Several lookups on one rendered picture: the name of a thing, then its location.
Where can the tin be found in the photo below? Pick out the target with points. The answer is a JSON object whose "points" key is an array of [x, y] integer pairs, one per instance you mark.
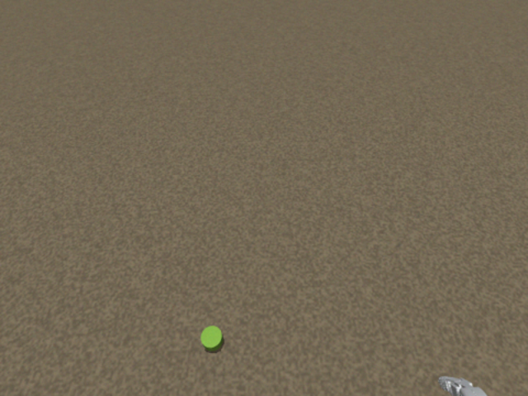
{"points": [[212, 338]]}

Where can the right robot hand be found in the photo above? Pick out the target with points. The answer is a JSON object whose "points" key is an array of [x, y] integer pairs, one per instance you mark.
{"points": [[459, 387]]}

